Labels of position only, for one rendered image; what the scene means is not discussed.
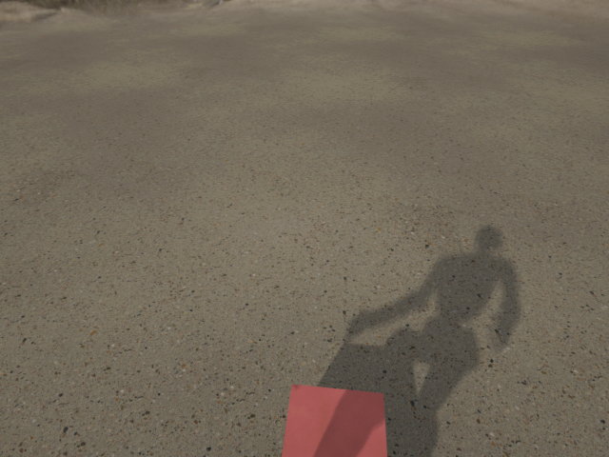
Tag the carton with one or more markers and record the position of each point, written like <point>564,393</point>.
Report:
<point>333,422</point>

